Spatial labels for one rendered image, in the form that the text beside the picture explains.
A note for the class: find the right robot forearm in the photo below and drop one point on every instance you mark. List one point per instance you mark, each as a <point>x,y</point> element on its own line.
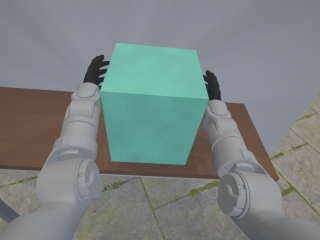
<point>227,144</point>

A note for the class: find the robot right hand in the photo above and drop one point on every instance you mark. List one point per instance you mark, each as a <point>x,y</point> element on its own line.
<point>213,88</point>

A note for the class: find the table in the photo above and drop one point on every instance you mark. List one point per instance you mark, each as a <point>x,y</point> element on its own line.
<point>31,120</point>

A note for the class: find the robot left hand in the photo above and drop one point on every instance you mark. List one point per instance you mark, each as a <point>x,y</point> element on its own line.
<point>93,72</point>

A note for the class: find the left robot forearm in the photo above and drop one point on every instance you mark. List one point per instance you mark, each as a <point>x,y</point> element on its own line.
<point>80,127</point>

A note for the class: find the robot right upper arm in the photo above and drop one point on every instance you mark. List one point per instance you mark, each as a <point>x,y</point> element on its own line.
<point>254,203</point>

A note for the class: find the robot left upper arm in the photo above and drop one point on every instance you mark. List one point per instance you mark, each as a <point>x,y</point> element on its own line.
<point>64,189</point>

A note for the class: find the carton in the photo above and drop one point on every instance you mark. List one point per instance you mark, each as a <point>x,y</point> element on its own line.
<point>153,100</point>

